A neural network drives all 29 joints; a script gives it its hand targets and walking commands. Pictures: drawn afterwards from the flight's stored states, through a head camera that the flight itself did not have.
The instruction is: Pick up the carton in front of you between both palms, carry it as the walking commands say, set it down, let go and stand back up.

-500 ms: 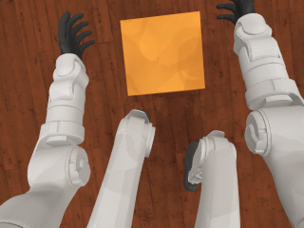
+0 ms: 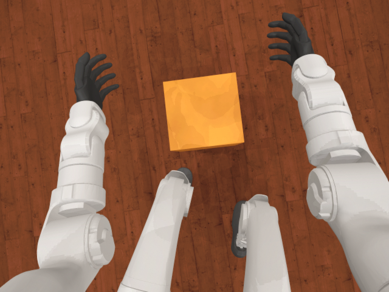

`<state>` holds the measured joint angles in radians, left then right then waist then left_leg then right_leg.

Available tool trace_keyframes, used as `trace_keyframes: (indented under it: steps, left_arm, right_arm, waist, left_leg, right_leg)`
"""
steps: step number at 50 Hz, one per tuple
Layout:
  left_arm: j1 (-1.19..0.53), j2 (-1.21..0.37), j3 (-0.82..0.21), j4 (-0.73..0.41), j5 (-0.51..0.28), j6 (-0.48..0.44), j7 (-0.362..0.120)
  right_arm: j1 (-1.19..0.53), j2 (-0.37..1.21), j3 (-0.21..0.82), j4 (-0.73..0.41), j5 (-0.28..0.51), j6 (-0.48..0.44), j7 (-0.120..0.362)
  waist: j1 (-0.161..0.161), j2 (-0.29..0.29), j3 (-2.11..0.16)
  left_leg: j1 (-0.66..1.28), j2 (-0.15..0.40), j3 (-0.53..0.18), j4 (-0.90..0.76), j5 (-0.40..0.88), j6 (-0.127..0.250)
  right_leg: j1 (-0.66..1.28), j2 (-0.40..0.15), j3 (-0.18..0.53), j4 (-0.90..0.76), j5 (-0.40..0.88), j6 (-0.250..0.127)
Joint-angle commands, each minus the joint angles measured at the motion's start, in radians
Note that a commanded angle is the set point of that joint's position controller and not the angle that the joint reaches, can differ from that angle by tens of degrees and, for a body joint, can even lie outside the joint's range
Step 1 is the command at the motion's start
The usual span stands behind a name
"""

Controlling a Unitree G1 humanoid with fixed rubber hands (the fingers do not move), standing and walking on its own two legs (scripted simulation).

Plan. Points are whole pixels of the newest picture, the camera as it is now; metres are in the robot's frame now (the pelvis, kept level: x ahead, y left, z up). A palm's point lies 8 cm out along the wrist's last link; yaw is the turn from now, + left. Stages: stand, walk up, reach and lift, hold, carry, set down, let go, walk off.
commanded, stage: set down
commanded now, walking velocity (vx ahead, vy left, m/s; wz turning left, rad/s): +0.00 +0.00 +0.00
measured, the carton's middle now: (203, 118) +0.45 +0.09 -0.45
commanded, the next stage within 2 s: let go in 0.08 s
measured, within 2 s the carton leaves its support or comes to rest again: neither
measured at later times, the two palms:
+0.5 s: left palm (49, 123) +0.33 +0.26 +0.04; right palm (373, 126) +0.41 -0.15 +0.02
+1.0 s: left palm (6, 185) +0.27 +0.23 +0.13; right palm out of the picture +0.31 -0.23 +0.12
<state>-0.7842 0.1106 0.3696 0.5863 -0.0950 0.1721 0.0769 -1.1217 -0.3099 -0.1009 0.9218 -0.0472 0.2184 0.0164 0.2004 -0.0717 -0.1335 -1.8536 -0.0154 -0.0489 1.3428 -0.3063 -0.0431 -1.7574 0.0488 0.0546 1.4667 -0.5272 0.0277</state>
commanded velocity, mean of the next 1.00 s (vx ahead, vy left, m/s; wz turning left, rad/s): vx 0.00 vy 0.00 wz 0.00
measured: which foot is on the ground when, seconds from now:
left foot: down 0.00-1.00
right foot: down 0.00-1.00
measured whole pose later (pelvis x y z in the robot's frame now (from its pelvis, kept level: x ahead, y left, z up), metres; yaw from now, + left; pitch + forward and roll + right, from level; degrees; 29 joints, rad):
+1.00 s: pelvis +0.12 -0.01 +0.19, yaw +1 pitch +6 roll +1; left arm 0.24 0.22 0.03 0.41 -0.02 0.04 -0.08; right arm 0.16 -0.18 -0.06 0.48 -0.03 0.02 0.01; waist 0.03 -0.01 0.00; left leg -0.33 -0.01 -0.05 0.42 -0.20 -0.03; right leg -0.21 0.00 0.05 0.46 -0.34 0.00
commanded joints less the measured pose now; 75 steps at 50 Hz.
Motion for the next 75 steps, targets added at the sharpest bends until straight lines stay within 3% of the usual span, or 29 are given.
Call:
trace_keyframes:
  steps: [1, 3, 5, 6, 10, 12, 14, 17, 19, 22, 24, 27, 28, 31, 32, 35, 37, 38, 43, 44, 45, 47, 51, 53, 56, 60, 71, 74, 75]
  left_arm:
    - [-0.141, 0.107, 0.032, -0.076, 0.018, -0.030, -0.013]
    - [-0.131, 0.115, 0.038, -0.071, 0.041, -0.036, -0.019]
    - [-0.116, 0.092, 0.015, -0.081, 0.016, -0.044, -0.031]
    - [-0.073, 0.086, 0.026, -0.067, 0.037, -0.049, -0.042]
    - [0.060, 0.074, -0.011, -0.080, 0.070, -0.058, -0.083]
    - [0.134, 0.091, -0.009, -0.120, 0.107, -0.069, -0.099]
    - [0.212, 0.095, -0.048, -0.124, 0.118, -0.073, -0.130]
    - [0.297, 0.114, -0.114, -0.234, 0.123, -0.094, -0.157]
    - [0.385, 0.168, -0.132, -0.230, 0.108, -0.105, -0.181]
    - [0.501, 0.204, -0.150, -0.213, 0.127, -0.118, -0.198]
    - [0.587, 0.163, -0.208, -0.237, 0.101, -0.129, -0.216]
    - [0.682, 0.169, -0.280, -0.262, 0.081, -0.146, -0.203]
    - [0.738, 0.163, -0.283, -0.249, 0.078, -0.151, -0.193]
    - [0.875, 0.141, -0.325, -0.258, 0.060, -0.161, -0.181]
    - [0.882, 0.146, -0.320, -0.308, 0.050, -0.171, -0.178]
    - [0.928, 0.169, -0.315, -0.324, 0.074, -0.174, -0.155]
    - [0.951, 0.180, -0.335, -0.325, 0.060, -0.172, -0.150]
    - [0.969, 0.188, -0.330, -0.336, 0.054, -0.170, -0.146]
    - [0.987, 0.203, -0.313, -0.300, 0.060, -0.165, -0.154]
    - [0.999, 0.214, -0.299, -0.284, 0.073, -0.159, -0.155]
    - [0.990, 0.203, -0.330, -0.270, 0.059, -0.159, -0.152]
    - [1.015, 0.189, -0.324, -0.252, 0.071, -0.150, -0.154]
    - [1.027, 0.229, -0.300, -0.215, 0.083, -0.139, -0.142]
    - [1.034, 0.227, -0.286, -0.239, 0.091, -0.129, -0.140]
    - [1.006, 0.252, -0.259, -0.248, 0.110, -0.121, -0.133]
    - [1.013, 0.247, -0.286, -0.301, 0.116, -0.043, -0.112]
    - [1.006, 0.223, -0.293, -0.346, 0.117, 0.037, -0.087]
    - [0.977, 0.240, -0.288, -0.363, 0.123, 0.051, -0.088]
    - [0.943, 0.316, -0.277, -0.186, 0.140, -0.032, -0.055]
  right_arm:
    - [-0.254, -0.094, -0.033, -0.089, -0.017, -0.026, 0.002]
    - [-0.233, -0.047, -0.010, -0.085, -0.005, -0.028, 0.003]
    - [-0.206, -0.069, -0.033, -0.075, -0.038, -0.028, -0.006]
    - [-0.184, -0.051, -0.027, -0.080, -0.029, -0.030, -0.012]
    - [0.011, -0.009, -0.103, -0.095, -0.083, -0.041, -0.036]
    - [0.096, 0.050, -0.082, -0.204, -0.070, -0.058, -0.048]
    - [0.202, 0.086, -0.122, -0.232, -0.095, -0.065, -0.076]
    - [0.310, 0.127, -0.114, -0.375, -0.095, -0.095, -0.109]
    - [0.398, 0.169, -0.102, -0.443, -0.096, -0.116, -0.127]
    - [0.498, 0.182, -0.056, -0.481, -0.057, -0.134, -0.138]
    - [0.596, 0.167, -0.081, -0.511, -0.075, -0.153, -0.143]
    - [0.703, 0.177, -0.045, -0.501, -0.033, -0.191, -0.130]
    - [0.789, 0.117, -0.074, -0.473, -0.047, -0.202, -0.130]
    - [0.910, 0.098, -0.059, -0.433, -0.034, -0.218, -0.110]
    - [0.928, 0.100, -0.078, -0.470, -0.061, -0.225, -0.105]
    - [1.017, 0.108, -0.043, -0.432, -0.027, -0.239, -0.083]
    - [1.100, 0.098, -0.036, -0.457, -0.022, -0.243, -0.072]
    - [1.105, 0.090, -0.028, -0.482, -0.014, -0.241, -0.065]
    - [1.219, 0.066, -0.018, -0.479, -0.012, -0.227, -0.038]
    - [1.226, 0.057, 0.006, -0.501, 0.007, -0.222, -0.026]
    - [1.259, 0.096, 0.017, -0.506, 0.013, -0.216, -0.020]
    - [1.272, 0.081, 0.033, -0.538, 0.032, -0.209, -0.004]
    - [1.313, 0.037, 0.039, -0.570, 0.038, -0.194, 0.019]
    - [1.339, 0.041, 0.046, -0.566, 0.041, -0.180, 0.027]
    - [1.333, 0.019, 0.042, -0.572, 0.057, -0.167, 0.037]
    - [1.384, 0.068, 0.057, -0.528, 0.073, -0.188, 0.004]
    - [1.331, 0.030, 0.041, -0.538, 0.036, -0.145, 0.004]
    - [1.314, 0.042, 0.037, -0.528, 0.040, -0.133, 0.018]
    - [1.315, -0.121, 0.008, -0.370, -0.015, -0.163, -0.013]
  waist:
    - [0.061, -0.102, -0.889]
    - [0.083, -0.102, -0.874]
    - [0.037, -0.120, -0.896]
    - [0.066, -0.112, -0.896]
    - [0.007, -0.069, -0.900]
    - [0.044, -0.061, -0.884]
    - [-0.009, -0.029, -0.825]
    - [-0.011, 0.022, -0.768]
    - [-0.039, -0.053, -0.736]
    - [0.008, 0.015, -0.594]
    - [-0.044, 0.034, -0.551]
    - [-0.034, 0.065, -0.452]
    - [-0.068, 0.068, -0.463]
    - [-0.068, 0.128, -0.343]
    - [-0.094, 0.082, -0.368]
    - [-0.076, 0.127, -0.254]
    - [-0.146, 0.119, -0.230]
    - [-0.119, 0.082, -0.212]
    - [-0.177, 0.053, -0.094]
    - [-0.155, 0.039, -0.066]
    - [-0.194, -0.006, -0.050]
    - [-0.178, 0.043, -0.031]
    - [-0.199, 0.004, 0.026]
    - [-0.167, -0.021, 0.064]
    - [-0.173, 0.074, 0.070]
    - [-0.174, 0.014, 0.028]
    - [-0.191, 0.022, 0.171]
    - [-0.189, 0.086, 0.188]
    - [-0.193, -0.039, 0.196]
  left_leg:
    - [0.733, -0.051, 0.174, -0.138, 0.330, -0.039]
    - [0.775, -0.049, 0.171, -0.174, 0.327, -0.038]
    - [0.760, -0.045, 0.167, -0.202, 0.362, -0.036]
    - [0.788, -0.045, 0.168, -0.217, 0.366, -0.031]
    - [0.933, -0.044, 0.167, -0.284, 0.456, -0.040]
    - [1.051, -0.045, 0.158, -0.332, 0.480, -0.020]
    - [1.044, -0.045, 0.157, -0.383, 0.417, -0.020]
    - [1.202, -0.045, 0.132, -0.437, 0.423, 0.003]
    - [1.272, -0.041, 0.110, -0.474, 0.370, 0.021]
    - [1.357, -0.034, 0.099, -0.534, 0.307, 0.025]
    - [1.422, -0.025, 0.090, -0.569, 0.305, 0.011]
    - [1.573, -0.012, 0.040, -0.621, 0.407, 0.011]
    - [1.622, -0.007, 0.042, -0.609, 0.477, 0.004]
    - [1.689, -0.001, 0.026, -0.672, 0.465, -0.006]
    - [1.733, 0.003, 0.005, -0.682, 0.534, 0.002]
    - [1.742, -0.003, 0.007, -0.741, 0.499, 0.000]
    - [1.789, -0.011, 0.013, -0.763, 0.548, -0.004]
    - [1.813, -0.012, 0.009, -0.774, 0.563, 0.001]
    - [1.802, -0.035, 0.041, -0.853, 0.494, 0.006]
    - [1.792, -0.041, 0.047, -0.868, 0.452, 0.009]
    - [1.798, -0.043, 0.048, -0.882, 0.440, 0.016]
    - [1.821, -0.051, 0.067, -0.908, 0.423, 0.009]
    - [1.859, -0.059, 0.063, -0.908, 0.440, 0.022]
    - [1.822, -0.073, 0.081, -0.913, 0.446, 0.019]
    - [1.865, -0.067, 0.070, -0.913, 0.469, 0.019]
    - [1.805, -0.094, 0.076, -0.887, 0.386, 0.013]
    - [1.888, -0.066, 0.060, -0.904, 0.284, 0.014]
    - [1.875, -0.062, 0.064, -0.922, 0.244, 0.008]
    - [1.711, 0.032, 0.023, -0.874, 0.207, 0.017]
  right_leg:
    - [0.420, 0.061, -0.089, -0.263, 0.162, -0.004]
    - [0.453, 0.064, -0.074, -0.301, 0.167, -0.001]
    - [0.528, 0.048, -0.069, -0.332, 0.228, 0.000]
    - [0.540, 0.051, -0.059, -0.356, 0.227, 0.001]
    - [0.618, 0.058, -0.060, -0.437, 0.365, 0.008]
    - [0.626, 0.066, -0.065, -0.495, 0.349, 0.017]
    - [0.717, 0.051, -0.036, -0.563, 0.383, 0.021]
    - [0.746, 0.060, -0.057, -0.618, 0.341, 0.023]
    - [0.790, 0.059, -0.085, -0.666, 0.278, 0.034]
    - [0.827, 0.050, -0.080, -0.723, 0.186, 0.032]
    - [0.868, 0.048, -0.088, -0.750, 0.198, 0.024]
    - [0.843, 0.052, -0.091, -0.792, 0.223, 0.012]
    - [0.869, 0.053, -0.097, -0.803, 0.256, 0.015]
    - [0.928, 0.045, -0.090, -0.851, 0.246, -0.001]
    - [0.957, 0.051, -0.088, -0.861, 0.289, -0.001]
    - [1.067, 0.032, -0.064, -0.924, 0.285, -0.017]
    - [1.145, 0.029, -0.062, -0.961, 0.369, -0.013]
    - [1.158, 0.021, -0.063, -0.978, 0.370, -0.009]
    - [1.363, 0.000, -0.039, -1.061, 0.471, 0.001]
    - [1.398, -0.009, -0.032, -1.072, 0.469, -0.001]
    - [1.419, -0.004, -0.035, -1.077, 0.541, 0.008]
    - [1.469, -0.007, -0.039, -1.103, 0.527, 0.010]
    - [1.505, -0.017, -0.024, -1.106, 0.634, 0.022]
    - [1.531, -0.025, -0.015, -1.121, 0.693, 0.032]
    - [1.531, -0.025, -0.022, -1.110, 0.674, 0.031]
    - [1.594, -0.037, -0.008, -1.059, 0.844, 0.031]
    - [1.456, -0.019, -0.042, -1.109, 0.468, -0.002]
    - [1.482, -0.014, -0.057, -1.125, 0.384, -0.016]
    - [1.442, -0.060, -0.001, -1.093, 0.279, 0.006]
